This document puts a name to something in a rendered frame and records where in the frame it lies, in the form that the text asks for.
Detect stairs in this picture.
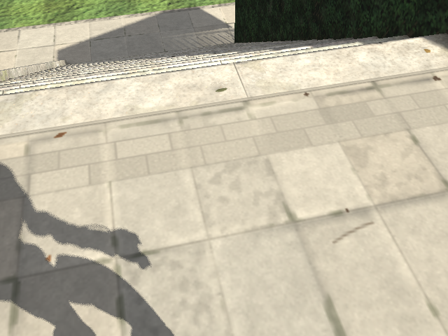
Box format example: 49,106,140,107
0,35,409,95

